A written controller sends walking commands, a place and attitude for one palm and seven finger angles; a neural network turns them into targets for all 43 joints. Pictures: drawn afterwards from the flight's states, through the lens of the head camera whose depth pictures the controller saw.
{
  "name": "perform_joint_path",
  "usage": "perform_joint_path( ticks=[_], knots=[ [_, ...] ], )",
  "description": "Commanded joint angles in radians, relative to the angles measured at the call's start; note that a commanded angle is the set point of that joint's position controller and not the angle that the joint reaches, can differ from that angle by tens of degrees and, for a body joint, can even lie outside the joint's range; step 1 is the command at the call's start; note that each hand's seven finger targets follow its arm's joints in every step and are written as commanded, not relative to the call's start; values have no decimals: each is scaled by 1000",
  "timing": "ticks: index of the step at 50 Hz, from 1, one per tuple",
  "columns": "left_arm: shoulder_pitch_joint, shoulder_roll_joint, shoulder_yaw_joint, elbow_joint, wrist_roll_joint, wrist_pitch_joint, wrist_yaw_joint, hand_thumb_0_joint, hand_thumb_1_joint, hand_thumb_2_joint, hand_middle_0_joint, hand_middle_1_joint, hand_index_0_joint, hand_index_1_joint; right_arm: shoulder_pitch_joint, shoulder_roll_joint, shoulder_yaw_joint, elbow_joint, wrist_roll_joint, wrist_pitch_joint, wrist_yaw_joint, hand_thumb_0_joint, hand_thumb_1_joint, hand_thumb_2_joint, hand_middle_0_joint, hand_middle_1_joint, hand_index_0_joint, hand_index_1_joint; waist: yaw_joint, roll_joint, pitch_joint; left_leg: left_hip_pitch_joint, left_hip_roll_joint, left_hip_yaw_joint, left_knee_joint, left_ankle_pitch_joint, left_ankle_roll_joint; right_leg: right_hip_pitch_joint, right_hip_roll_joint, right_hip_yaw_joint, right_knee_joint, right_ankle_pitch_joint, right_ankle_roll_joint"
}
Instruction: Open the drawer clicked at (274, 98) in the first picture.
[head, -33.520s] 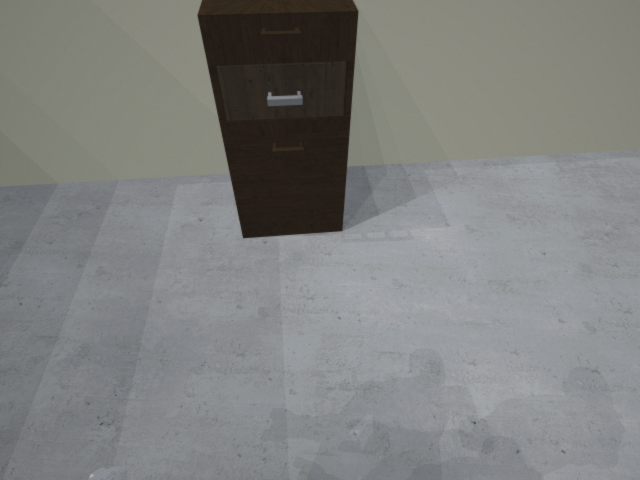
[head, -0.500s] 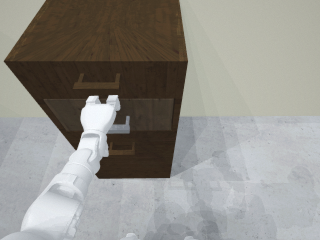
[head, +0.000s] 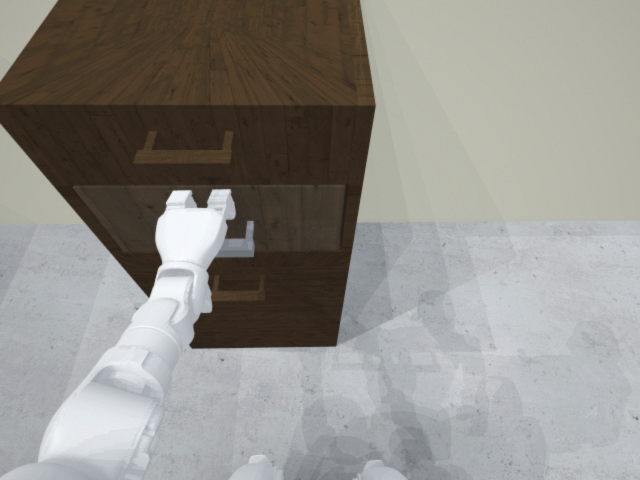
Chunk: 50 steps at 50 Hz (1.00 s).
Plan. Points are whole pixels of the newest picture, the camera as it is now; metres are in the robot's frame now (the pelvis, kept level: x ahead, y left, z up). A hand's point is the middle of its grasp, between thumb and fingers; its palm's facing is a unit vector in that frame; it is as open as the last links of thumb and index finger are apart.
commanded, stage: lower the fingers behind the handle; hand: left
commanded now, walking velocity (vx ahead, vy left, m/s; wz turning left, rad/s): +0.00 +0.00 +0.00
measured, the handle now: (220, 237) +0.48 +0.15 -0.06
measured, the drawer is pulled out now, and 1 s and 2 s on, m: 0.00 0.00 0.00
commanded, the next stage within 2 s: lift the hand off the handle in 1.18 s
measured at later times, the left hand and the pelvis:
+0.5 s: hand (208, 262) +0.43 +0.16 -0.04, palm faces -0.02 -0.02 -1.00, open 13.8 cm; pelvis -0.02 +0.00 -0.02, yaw +0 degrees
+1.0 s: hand (211, 259) +0.43 +0.16 -0.05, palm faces +0.03 +0.02 -1.00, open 13.7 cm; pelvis -0.05 +0.00 -0.04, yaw +1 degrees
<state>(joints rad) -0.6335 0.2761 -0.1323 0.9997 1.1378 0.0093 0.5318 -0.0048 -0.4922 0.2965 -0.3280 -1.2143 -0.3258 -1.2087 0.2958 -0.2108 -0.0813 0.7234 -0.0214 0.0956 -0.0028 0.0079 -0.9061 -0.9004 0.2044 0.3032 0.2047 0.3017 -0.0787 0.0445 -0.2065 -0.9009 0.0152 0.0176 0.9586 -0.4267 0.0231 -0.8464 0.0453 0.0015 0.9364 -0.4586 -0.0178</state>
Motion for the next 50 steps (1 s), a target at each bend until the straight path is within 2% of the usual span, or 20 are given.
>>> perform_joint_path(
  ticks=[1, 3, 9, 10, 12, 17, 18, 20, 22, 24, 25, 26, 28, 31, 37, 41, 44, 47, 49, 50],
  knots=[
    [-425, 144, 44, -136, 12, 39, 62, 0, -500, 300, -300, -1200, -300, -1200, 89, -145, -46, -54, -5, -18, -3, 0, -900, -900, 200, 300, 200, 300, -30, -16, -361, 301, -27, -9, -49, 333, 10, 76, 28, -17, -99, 336, -26],
    [-450, 115, 17, -113, 9, 69, 70, 0, -500, 300, -300, -1200, -300, -1200, 86, -145, -44, -49, -6, -13, 0, 0, -900, -900, 200, 300, 200, 300, -44, -24, -350, 291, -28, -7, -48, 308, 12, 63, 28, -18, -105, 313, -24],
    [-461, 154, 31, -31, -3, 129, 42, 0, -500, 300, -300, -1200, -300, -1200, 89, -155, -30, -45, -3, 3, -8, 0, -900, -900, 200, 300, 200, 300, -42, -50, -340, 249, -33, -12, -54, 271, 13, 76, 26, -15, -103, 290, -24],
    [-455, 127, 6, -23, -4, 131, 35, 0, -500, 300, -300, -1200, -300, -1200, 88, -152, -28, -51, -1, 2, -9, 0, -900, -900, 200, 300, 200, 300, -49, -50, -332, 242, -33, -6, -52, 255, 16, 68, 25, -12, -108, 279, -20],
    [-433, 126, 2, 11, -8, 131, 20, 0, -500, 300, -300, -1200, -300, -1200, 85, -152, -22, -57, 2, 1, -13, 0, -900, -900, 200, 300, 200, 300, -48, -68, -284, 204, -35, -6, -55, 211, 18, 56, 23, -12, -113, 237, -20],
    [-442, 92, -25, 16, -12, 105, 2, 0, -500, 300, -300, -1200, -300, -1200, 89, -151, -20, -70, 1, -14, -17, 0, -900, -900, 200, 300, 200, 300, -58, -64, -264, 176, -32, -10, -38, 158, 19, -3, 21, -14, -99, 173, -21],
    [-438, 118, -5, 16, -8, 99, 2, 0, -500, 300, -300, -1200, -300, -1200, 90, -153, -21, -67, 1, -17, -17, 0, -900, -900, 200, 300, 200, 300, -55, -53, -265, 174, -31, -12, -32, 156, 19, -16, 21, -13, -92, 167, -23],
    [-450, 91, -20, -14, -11, 74, -1, 0, -500, 300, -300, -1200, -300, -1200, 91, -149, -23, -77, -2, -26, -17, 0, -900, -900, 200, 300, 200, 300, -54, -44, -298, 179, -29, -19, -18, 153, 18, -37, 21, -14, -73, 155, -24],
    [-494, 99, -9, -77, -14, 32, 6, 0, -500, 300, -300, -1200, -300, -1200, 87, -149, -26, -80, -7, -41, -17, 0, -900, -900, 200, 300, 200, 300, -54, -10, -332, 186, -27, -26, 0, 143, 16, -63, 19, -15, -52, 140, -25],
    [-521, 157, 38, -89, 0, 9, 32, 0, -500, 300, -300, -1200, -300, -1200, 93, -153, -31, -66, -12, -49, -19, 0, -900, -900, 200, 300, 200, 300, -58, -24, -367, 179, -24, -39, 22, 142, 18, -85, 21, -18, -25, 131, -27],
    [-509, 117, 2, -68, 8, 15, 44, 0, -500, 300, -300, -1200, -300, -1200, 95, -151, -30, -63, -15, -53, -16, 0, -900, -900, 200, 300, 200, 300, -66, -18, -366, 169, -25, -35, 30, 139, 18, -99, 22, -19, -22, 128, -23],
    [-477, 116, 14, -24, 12, 30, 55, 0, -500, 300, -300, -1200, -300, -1200, 101, -151, -31, -54, -13, -53, -12, 0, -900, -900, 200, 300, 200, 300, -62, -27, -330, 150, -24, -38, 30, 130, 15, -117, 23, -24, -21, 117, -27],
    [-503, 98, -6, -11, 11, 59, 75, 0, -500, 300, -300, -1200, -300, -1200, 99, -156, -29, -49, -14, -55, -6, 0, -900, -900, 200, 300, 200, 300, -70, -25, -323, 136, -24, -39, 33, 113, 14, -138, 23, -26, -18, 99, -27],
    [-548, 122, 6, 13, -1, 111, 87, 0, -500, 300, -300, -1200, -300, -1200, 105, -164, -26, -36, -14, -51, -2, 0, -900, -900, 200, 300, 200, 300, -78, -17, -360, 132, -24, -39, 39, 116, 14, -132, 21, -25, -9, 105, -24],
    [-556, 137, -15, 104, -19, 183, 45, 0, -500, 300, -300, -1200, -300, -1200, 103, -171, -8, -31, -6, -42, -15, 0, -900, -900, 200, 300, 200, 300, -95, -54, -308, 66, -30, -31, 39, 55, 20, -131, 16, -19, -21, 66, -16],
    [-551, 147, -20, 129, -20, 185, 7, 0, -500, 300, -300, -1200, -300, -1200, 105, -172, 0, -42, -2, -43, -25, 0, -900, -900, 200, 300, 200, 300, -98, -63, -271, 29, -31, -32, 40, 9, 21, -150, 13, -18, -19, 27, -16],
    [-601, 139, -33, 103, -24, 172, -7, 0, -500, 300, -300, -1200, -300, -1200, 110, -169, 2, -48, -2, -50, -30, 0, -900, -900, 200, 300, 200, 300, -110, -39, -273, 33, -30, -40, 43, -13, 22, -175, 11, -23, -8, 10, -18],
    [-584, 149, -28, 87, -21, 155, -15, 0, -500, 300, -300, -1200, -300, -1200, 105, -171, 4, -60, -1, -55, -35, 0, -900, -900, 200, 300, 200, 300, -106, -38, -277, 29, -28, -41, 50, -35, 22, -195, 9, -22, -2, -12, -17],
    [-581, 112, -48, 88, -30, 151, -18, 0, -500, 300, -300, -1200, -300, -1200, 105, -166, 0, -66, 0, -61, -34, 0, -900, -900, 200, 300, 200, 300, -110, -45, -275, 26, -30, -45, 51, -48, 23, -202, 10, -23, 0, -22, -18],
    [-589, 147, -27, 78, -25, 145, -16, 0, -500, 300, -300, -1200, -300, -1200, 107, -171, 3, -64, 0, -65, -36, 0, -900, -900, 200, 300, 200, 300, -105, -31, -285, 24, -27, -45, 53, -54, 21, -208, 8, -24, 9, -27, -17]
  ],
)
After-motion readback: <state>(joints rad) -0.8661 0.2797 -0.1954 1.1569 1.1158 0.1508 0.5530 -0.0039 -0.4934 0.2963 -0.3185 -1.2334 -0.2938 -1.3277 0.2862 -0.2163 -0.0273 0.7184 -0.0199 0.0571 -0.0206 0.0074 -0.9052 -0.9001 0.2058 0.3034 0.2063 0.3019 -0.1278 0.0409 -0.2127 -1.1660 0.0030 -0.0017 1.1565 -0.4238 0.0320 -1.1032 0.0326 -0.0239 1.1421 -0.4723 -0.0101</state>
